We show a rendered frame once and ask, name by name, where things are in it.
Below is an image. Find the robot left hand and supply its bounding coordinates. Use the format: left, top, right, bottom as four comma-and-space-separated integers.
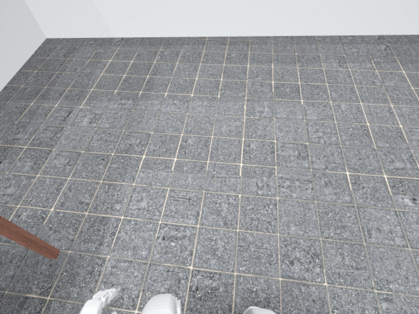
79, 288, 117, 314

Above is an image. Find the table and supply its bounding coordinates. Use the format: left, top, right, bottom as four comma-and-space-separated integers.
0, 216, 60, 259

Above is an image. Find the left robot thigh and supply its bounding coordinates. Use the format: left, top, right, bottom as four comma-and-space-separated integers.
140, 294, 181, 314

